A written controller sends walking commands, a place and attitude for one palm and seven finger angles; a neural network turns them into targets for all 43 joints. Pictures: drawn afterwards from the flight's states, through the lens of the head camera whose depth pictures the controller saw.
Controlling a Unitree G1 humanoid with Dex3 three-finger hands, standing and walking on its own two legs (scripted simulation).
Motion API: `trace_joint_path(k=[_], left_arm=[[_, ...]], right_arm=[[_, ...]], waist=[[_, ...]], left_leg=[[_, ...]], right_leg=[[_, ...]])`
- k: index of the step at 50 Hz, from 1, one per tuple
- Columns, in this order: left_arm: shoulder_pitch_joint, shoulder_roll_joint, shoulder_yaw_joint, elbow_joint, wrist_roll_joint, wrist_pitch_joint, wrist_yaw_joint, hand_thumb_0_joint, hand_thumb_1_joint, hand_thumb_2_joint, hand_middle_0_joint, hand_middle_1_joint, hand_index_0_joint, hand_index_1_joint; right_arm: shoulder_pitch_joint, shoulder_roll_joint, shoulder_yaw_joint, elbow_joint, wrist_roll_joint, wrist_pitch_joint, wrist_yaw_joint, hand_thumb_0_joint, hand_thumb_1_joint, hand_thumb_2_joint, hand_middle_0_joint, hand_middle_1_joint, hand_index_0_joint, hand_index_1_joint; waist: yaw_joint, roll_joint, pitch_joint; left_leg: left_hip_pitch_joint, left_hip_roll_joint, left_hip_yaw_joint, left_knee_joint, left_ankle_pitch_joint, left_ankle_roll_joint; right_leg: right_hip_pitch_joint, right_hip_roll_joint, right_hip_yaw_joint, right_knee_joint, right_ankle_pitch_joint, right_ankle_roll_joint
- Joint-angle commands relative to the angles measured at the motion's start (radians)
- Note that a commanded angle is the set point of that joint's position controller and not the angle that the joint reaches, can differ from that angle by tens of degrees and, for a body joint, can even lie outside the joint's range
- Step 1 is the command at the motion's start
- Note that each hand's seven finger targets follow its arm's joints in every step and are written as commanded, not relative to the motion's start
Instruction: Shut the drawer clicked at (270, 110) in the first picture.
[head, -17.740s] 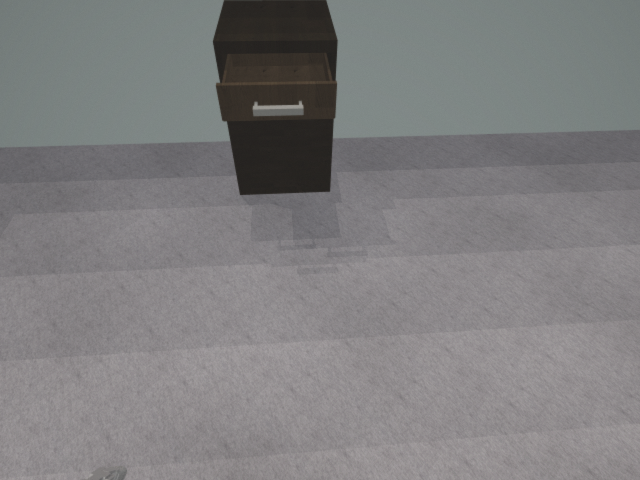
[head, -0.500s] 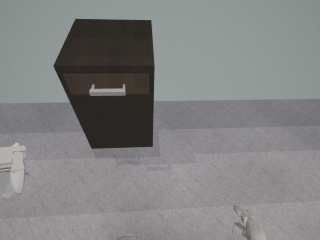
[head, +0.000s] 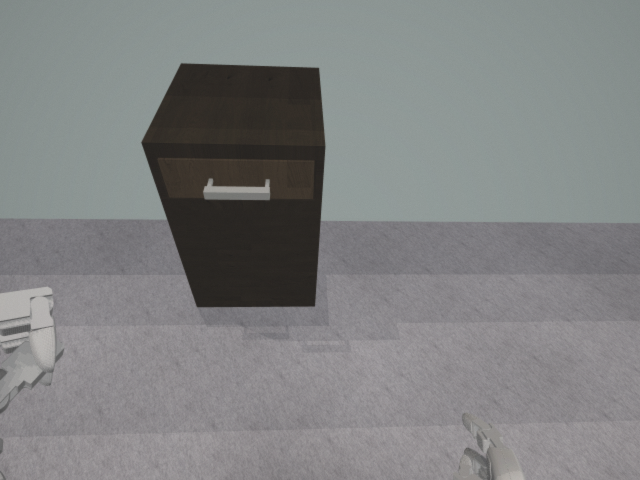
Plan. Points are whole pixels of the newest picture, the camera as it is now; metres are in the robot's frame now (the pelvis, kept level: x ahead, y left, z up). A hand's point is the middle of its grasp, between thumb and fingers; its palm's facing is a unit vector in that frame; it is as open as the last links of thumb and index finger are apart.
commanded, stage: stop stepping back and stand still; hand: left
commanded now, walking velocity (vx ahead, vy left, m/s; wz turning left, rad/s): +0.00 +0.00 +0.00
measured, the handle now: (238, 187) +0.81 +0.23 -0.17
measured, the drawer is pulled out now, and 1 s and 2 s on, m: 0.00 0.00 0.00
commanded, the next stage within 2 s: let the arm hang, fingers relaxed in 0.12 s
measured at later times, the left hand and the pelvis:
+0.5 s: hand out of the picture +0.08 +0.19 -0.17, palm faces +0.02 -0.97 -0.23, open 3.1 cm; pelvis +0.00 +0.00 +0.00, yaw +1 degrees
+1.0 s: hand out of the picture -0.04 +0.14 -0.17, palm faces +0.06 -0.99 -0.15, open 7.0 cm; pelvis +0.01 -0.01 +0.01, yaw +1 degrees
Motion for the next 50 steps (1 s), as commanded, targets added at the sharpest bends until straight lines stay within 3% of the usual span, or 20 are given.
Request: trace_joint_path(k=[1, 2, 4, 7, 10, 11, 12, 13, 14, 16, 19, 20, 21, 22, 23, 26, 30, 33, 41, 50], left_arm=[[0.063, 0.153, 0.097, -0.258, -0.015, -0.070, 0.007, 0.000, 0.900, 0.900, -1.400, -1.600, -1.400, -1.600], [0.054, 0.155, 0.101, -0.259, -0.020, -0.066, 0.010, 0.000, 0.900, 0.900, -1.400, -1.600, -1.400, -1.600], [0.019, 0.129, 0.080, -0.234, -0.024, -0.055, 0.021, 0.000, 0.900, 0.900, -1.400, -1.600, -1.400, -1.600], [-0.034, 0.147, 0.087, -0.213, -0.016, -0.066, 0.029, 0.000, 0.900, 0.900, -1.400, -1.600, -1.400, -1.600], [-0.006, 0.157, 0.095, -0.225, -0.016, -0.072, 0.018, 0.000, 0.900, 0.900, -1.400, -1.600, -1.400, -1.600], [-0.117, -0.053, -0.266, 0.616, 0.096, 0.095, -0.115, 0.000, 0.900, 0.900, -1.400, -1.600, -1.400, -1.600], [-0.104, -0.089, -0.250, 0.657, 0.072, 0.165, -0.128, 0.000, 0.900, 0.900, -1.360, -1.557, -1.360, -1.557], [-0.132, -0.128, -0.282, 0.682, 0.068, 0.181, -0.128, 0.000, 0.900, 0.900, -1.320, -1.513, -1.320, -1.513], [-0.159, -0.128, -0.284, 0.724, 0.068, 0.181, -0.129, 0.000, 0.900, 0.900, -1.280, -1.470, -1.280, -1.470], [-0.180, -0.108, -0.283, 0.851, 0.070, 0.178, -0.133, 0.000, 0.900, 0.900, -1.200, -1.383, -1.200, -1.383], [-0.200, -0.041, -0.284, 1.086, 0.069, 0.177, -0.132, 0.000, 0.900, 0.900, -1.080, -1.253, -1.080, -1.253], [-0.240, -0.027, -0.294, 1.152, 0.067, 0.179, -0.134, 0.000, 0.900, 0.900, -1.040, -1.210, -1.040, -1.210], [-0.285, -0.023, -0.303, 1.213, 0.062, 0.177, -0.134, 0.000, 0.900, 0.900, -1.000, -1.167, -1.000, -1.167], [-0.316, -0.031, -0.310, 1.267, 0.059, 0.173, -0.133, 0.000, 0.900, 0.900, -0.960, -1.123, -0.960, -1.123], [-0.335, -0.026, -0.316, 1.307, 0.057, 0.172, -0.132, 0.000, 0.900, 0.900, -0.920, -1.080, -0.920, -1.080], [-0.284, -0.074, -0.317, 1.423, 0.046, 0.172, -0.126, 0.000, 0.900, 0.900, -0.800, -0.950, -0.800, -0.950], [-0.231, -0.096, -0.334, 1.545, 0.045, 0.170, -0.128, 0.000, 0.900, 0.900, -0.640, -0.777, -0.640, -0.777], [-0.213, -0.107, -0.343, 1.600, 0.044, 0.168, -0.124, 0.000, 0.900, 0.900, -0.520, -0.647, -0.520, -0.647], [-0.152, -0.154, -0.354, 1.682, 0.041, 0.168, -0.112, 0.000, 0.900, 0.900, -0.200, -0.300, -0.200, -0.300], [-0.132, -0.196, -0.350, 1.694, 0.044, 0.163, -0.105, 0.000, 0.900, 0.900, -0.200, -0.300, -0.200, -0.300]], right_arm=[[-0.107, -0.133, -0.059, -0.156, 0.001, -0.043, 0.005, 0.000, -0.900, -0.900, 0.200, 0.300, 0.200, 0.300], [-0.103, -0.140, -0.065, -0.145, 0.000, -0.031, 0.007, 0.000, -0.900, -0.900, 0.200, 0.300, 0.200, 0.300], [-0.092, -0.138, -0.059, -0.130, 0.005, -0.017, 0.012, 0.000, -0.900, -0.900, 0.200, 0.300, 0.200, 0.300], [-0.109, -0.150, -0.053, -0.130, 0.013, -0.037, -0.001, 0.000, -0.900, -0.900, 0.200, 0.300, 0.200, 0.300], [-0.115, -0.138, -0.037, -0.145, 0.010, -0.049, -0.014, 0.000, -0.900, -0.900, 0.200, 0.300, 0.200, 0.300], [-0.127, -0.295, -0.106, 0.123, -0.001, -0.079, 0.073, 0.000, -0.900, -0.900, 0.200, 0.300, 0.200, 0.300], [-0.045, -0.210, -0.095, 0.121, 0.004, -0.019, 0.070, 0.000, -0.900, -0.900, 0.200, 0.300, 0.200, 0.300], [-0.024, -0.188, -0.085, 0.109, -0.011, -0.001, 0.062, 0.000, -0.900, -0.900, 0.200, 0.300, 0.200, 0.300], [-0.007, -0.188, -0.076, 0.098, -0.019, 0.012, 0.057, 0.000, -0.900, -0.900, 0.200, 0.300, 0.200, 0.300], [-0.029, -0.185, -0.069, 0.101, -0.029, 0.034, 0.054, 0.000, -0.900, -0.900, 0.200, 0.300, 0.200, 0.300], [-0.083, -0.160, -0.064, 0.141, -0.013, 0.056, 0.054, 0.000, -0.900, -0.900, 0.200, 0.300, 0.200, 0.300], [-0.080, -0.148, -0.061, 0.161, -0.010, 0.065, 0.058, 0.000, -0.900, -0.900, 0.200, 0.300, 0.200, 0.300], [-0.080, -0.132, -0.059, 0.188, -0.014, 0.082, 0.055, 0.000, -0.900, -0.900, 0.200, 0.300, 0.200, 0.300], [-0.067, -0.127, -0.060, 0.218, -0.015, 0.090, 0.053, 0.000, -0.900, -0.900, 0.200, 0.300, 0.200, 0.300], [-0.039, -0.125, -0.060, 0.244, -0.015, 0.095, 0.052, 0.000, -0.900, -0.900, 0.200, 0.300, 0.200, 0.300], [0.017, -0.097, -0.053, 0.317, -0.020, 0.095, 0.043, 0.000, -0.900, -0.900, 0.200, 0.300, 0.200, 0.300], [0.067, -0.104, -0.055, 0.377, -0.011, 0.092, 0.031, 0.000, -0.900, -0.900, 0.200, 0.300, 0.200, 0.300], [0.108, -0.095, -0.054, 0.420, -0.006, 0.093, 0.027, 0.000, -0.900, -0.900, 0.200, 0.300, 0.200, 0.300], [0.172, -0.046, -0.048, 0.491, -0.006, 0.097, 0.020, 0.000, -0.900, -0.900, 0.200, 0.300, 0.200, 0.300], [0.197, -0.002, -0.049, 0.509, -0.009, 0.093, 0.018, 0.000, -0.900, -0.900, 0.200, 0.300, 0.200, 0.300]], waist=[[0.010, -0.055, -0.035], [0.004, -0.113, -0.018], [-0.008, -0.104, -0.004], [0.003, 0.035, -0.009], [0.018, 0.187, -0.048], [-0.019, 0.157, 0.020], [-0.007, 0.104, -0.062], [-0.001, 0.004, -0.108], [-0.002, -0.036, -0.139], [0.029, -0.082, -0.160], [0.059, -0.039, -0.101], [0.037, -0.015, -0.034], [0.025, -0.104, -0.001], [0.013, -0.108, 0.024], [0.000, -0.088, 0.040], [0.013, 0.235, 0.020], [0.027, 0.084, 0.001], [0.024, 0.041, 0.040], [0.019, 0.012, 0.091], [0.020, 0.003, 0.138]], left_leg=[[0.067, 0.031, -0.040, 0.019, -0.260, -0.033], [0.117, 0.030, -0.032, 0.177, -0.184, -0.038], [0.091, 0.044, -0.035, 0.224, -0.122, -0.032], [0.202, 0.091, -0.077, -0.062, -0.014, -0.004], [0.198, 0.189, -0.252, -0.229, -0.069, 0.032], [0.073, 0.174, -0.281, -0.048, 0.311, 0.064], [0.165, 0.196, -0.214, -0.044, 0.436, 0.076], [0.204, 0.238, -0.258, -0.043, 0.494, 0.108], [0.218, 0.254, -0.312, -0.060, 0.497, 0.142], [0.215, 0.232, -0.291, -0.064, 0.465, 0.151], [0.044, 0.099, -0.159, -0.046, 0.117, 0.049], [0.031, 0.060, -0.127, -0.055, -0.056, 0.019], [0.064, 0.028, -0.099, -0.015, -0.104, 0.004], [0.119, 0.015, -0.079, 0.016, -0.093, -0.003], [0.161, 0.024, -0.074, 0.019, -0.061, -0.008], [0.157, 0.083, -0.153, -0.104, -0.068, 0.011], [0.155, 0.100, -0.168, -0.138, -0.079, 0.021], [0.167, 0.101, -0.152, -0.137, -0.066, 0.020], [0.179, 0.092, -0.131, -0.143, -0.100, 0.016], [0.147, 0.083, -0.112, -0.129, -0.091, 0.014]], right_leg=[[-0.090, -0.133, 0.184, -0.296, -0.188, -0.063], [-0.212, -0.218, 0.299, -0.360, -0.245, -0.111], [-0.199, -0.261, 0.297, -0.325, -0.094, -0.138], [-0.113, -0.119, 0.122, -0.147, 0.161, -0.024], [-0.063, -0.029, 0.024, -0.031, 0.101, 0.036], [-0.173, -0.073, 0.010, 0.162, 0.194, 0.027], [-0.178, -0.080, 0.041, 0.208, -0.019, 0.030], [-0.211, -0.065, 0.047, 0.257, -0.119, 0.030], [-0.212, -0.061, 0.060, 0.289, -0.167, 0.030], [-0.149, -0.065, 0.058, 0.223, -0.119, 0.021], [0.056, -0.106, 0.123, -0.062, 0.167, -0.002], [-0.013, -0.152, 0.163, -0.110, 0.114, -0.027], [-0.084, -0.161, 0.200, -0.165, 0.057, -0.049], [-0.142, -0.182, 0.222, -0.208, 0.043, -0.071], [-0.170, -0.175, 0.205, -0.219, 0.044, -0.074], [-0.103, -0.103, 0.139, -0.159, 0.061, -0.049], [-0.021, -0.096, 0.110, -0.176, 0.119, -0.041], [-0.042, -0.100, 0.105, -0.196, 0.112, -0.042], [-0.086, -0.102, 0.112, -0.213, 0.047, -0.047], [-0.116, -0.103, 0.119, -0.208, 0.035, -0.048]])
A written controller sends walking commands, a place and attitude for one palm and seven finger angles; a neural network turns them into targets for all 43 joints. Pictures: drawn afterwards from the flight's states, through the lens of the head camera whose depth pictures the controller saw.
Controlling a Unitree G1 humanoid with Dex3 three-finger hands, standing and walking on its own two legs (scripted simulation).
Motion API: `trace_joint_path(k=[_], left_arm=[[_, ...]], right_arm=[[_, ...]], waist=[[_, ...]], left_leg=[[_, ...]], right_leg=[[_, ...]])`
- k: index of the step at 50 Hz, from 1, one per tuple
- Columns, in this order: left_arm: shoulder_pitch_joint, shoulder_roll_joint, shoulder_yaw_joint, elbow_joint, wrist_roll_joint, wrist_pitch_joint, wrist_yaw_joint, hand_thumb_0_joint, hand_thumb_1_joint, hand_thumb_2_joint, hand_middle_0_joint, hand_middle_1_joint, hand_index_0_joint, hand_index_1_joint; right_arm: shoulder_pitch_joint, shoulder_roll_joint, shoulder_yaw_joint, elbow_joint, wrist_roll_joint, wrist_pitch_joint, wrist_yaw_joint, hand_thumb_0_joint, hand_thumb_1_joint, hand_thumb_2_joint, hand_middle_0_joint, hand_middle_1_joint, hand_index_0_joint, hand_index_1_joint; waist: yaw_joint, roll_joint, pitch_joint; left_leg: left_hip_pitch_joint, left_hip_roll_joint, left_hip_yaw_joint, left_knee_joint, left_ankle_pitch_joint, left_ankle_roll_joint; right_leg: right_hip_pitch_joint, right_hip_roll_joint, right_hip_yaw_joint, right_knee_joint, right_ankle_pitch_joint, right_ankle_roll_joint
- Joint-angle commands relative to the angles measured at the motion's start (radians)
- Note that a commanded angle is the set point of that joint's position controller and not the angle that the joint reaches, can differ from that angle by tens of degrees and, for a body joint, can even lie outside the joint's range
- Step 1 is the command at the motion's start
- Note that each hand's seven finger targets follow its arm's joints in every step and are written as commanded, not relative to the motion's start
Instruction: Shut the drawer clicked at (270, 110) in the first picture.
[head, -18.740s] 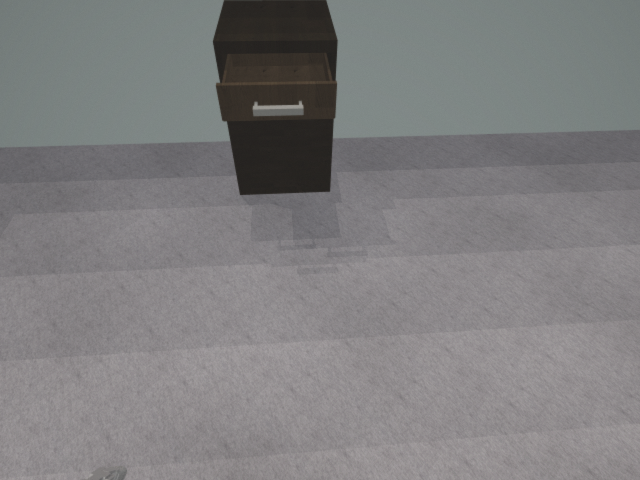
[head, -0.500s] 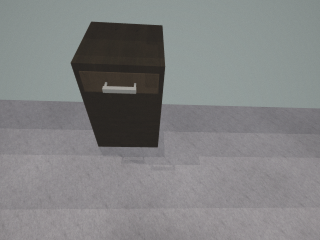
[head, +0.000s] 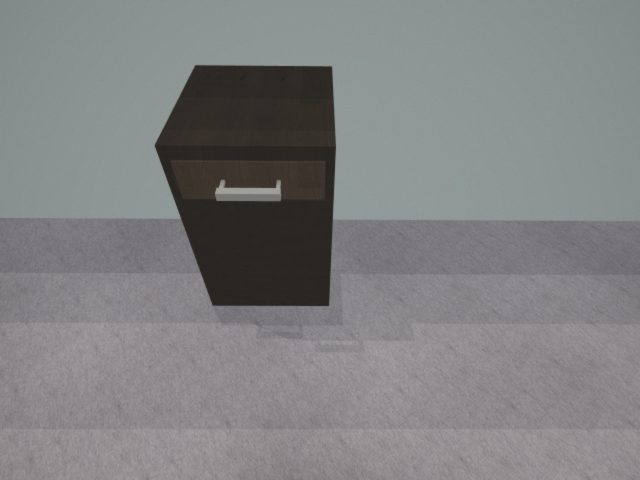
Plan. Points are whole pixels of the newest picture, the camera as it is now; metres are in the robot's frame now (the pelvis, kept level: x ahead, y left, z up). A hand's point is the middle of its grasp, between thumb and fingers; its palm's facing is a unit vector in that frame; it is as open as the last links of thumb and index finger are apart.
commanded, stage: let the arm hang, fingers relaxed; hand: left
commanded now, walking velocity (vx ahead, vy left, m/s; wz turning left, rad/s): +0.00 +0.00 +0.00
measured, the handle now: (249, 189) +0.81 +0.23 -0.17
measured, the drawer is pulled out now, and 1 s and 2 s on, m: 0.00 0.00 0.00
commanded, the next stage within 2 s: look to check the result in 0.32 s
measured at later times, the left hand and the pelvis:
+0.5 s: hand out of the picture -0.03 +0.13 -0.18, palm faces +0.06 -0.99 -0.14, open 7.4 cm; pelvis +0.01 -0.01 +0.00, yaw +0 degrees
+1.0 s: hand out of the picture -0.01 +0.12 -0.18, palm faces +0.07 -0.99 -0.14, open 7.4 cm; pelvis +0.03 -0.02 +0.00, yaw +0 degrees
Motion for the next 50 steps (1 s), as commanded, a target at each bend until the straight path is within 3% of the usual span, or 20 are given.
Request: trace_joint_path(k=[1, 18, 26, 43, 50], left_arm=[[0.088, 0.080, 0.025, -0.014, -0.005, -0.011, 0.013, 0.000, 0.900, 0.900, -0.200, -0.300, -0.200, -0.300], [0.077, 0.067, 0.032, -0.026, -0.007, -0.018, 0.014, 0.000, 0.900, 0.900, -0.200, -0.300, -0.200, -0.300], [0.084, 0.067, 0.028, -0.018, -0.009, -0.018, 0.013, 0.000, 0.900, 0.900, -0.200, -0.300, -0.200, -0.300], [0.094, 0.066, 0.027, -0.012, -0.008, -0.018, 0.017, 0.000, 0.900, 0.900, -0.200, -0.300, -0.200, -0.300], [0.099, 0.065, 0.029, -0.014, -0.009, -0.021, 0.018, 0.000, 0.900, 0.900, -0.200, -0.300, -0.200, -0.300]], right_arm=[[0.091, -0.069, -0.015, -0.012, 0.002, -0.014, -0.010, 0.000, -0.900, -0.900, 0.200, 0.300, 0.200, 0.300], [0.102, -0.057, -0.017, -0.018, 0.003, -0.021, -0.017, 0.000, -0.900, -0.900, 0.200, 0.300, 0.200, 0.300], [0.097, -0.061, -0.016, -0.014, 0.003, -0.017, -0.017, 0.000, -0.900, -0.900, 0.200, 0.300, 0.200, 0.300], [0.083, -0.068, -0.014, -0.009, 0.006, -0.022, -0.020, 0.000, -0.900, -0.900, 0.200, 0.300, 0.200, 0.300], [0.074, -0.064, -0.014, -0.005, 0.005, -0.024, -0.021, 0.000, -0.900, -0.900, 0.200, 0.300, 0.200, 0.300]], waist=[[-0.003, -0.009, 0.112], [0.000, -0.005, 0.086], [-0.003, -0.020, 0.098], [0.000, 0.000, 0.097], [0.003, -0.019, 0.079]], left_leg=[[0.034, 0.082, -0.091, -0.087, -0.072, 0.033], [0.052, 0.087, -0.078, -0.056, 0.030, 0.028], [0.073, 0.084, -0.075, -0.055, 0.025, 0.025], [0.085, 0.092, -0.071, -0.057, 0.063, 0.026], [0.105, 0.092, -0.064, -0.049, 0.106, 0.026]], right_leg=[[-0.163, -0.101, 0.099, -0.138, -0.052, -0.040], [-0.113, -0.102, 0.092, -0.136, 0.042, -0.039], [-0.127, -0.104, 0.101, -0.154, 0.026, -0.040], [-0.101, -0.100, 0.093, -0.138, 0.085, -0.034], [-0.081, -0.106, 0.095, -0.137, 0.143, -0.030]])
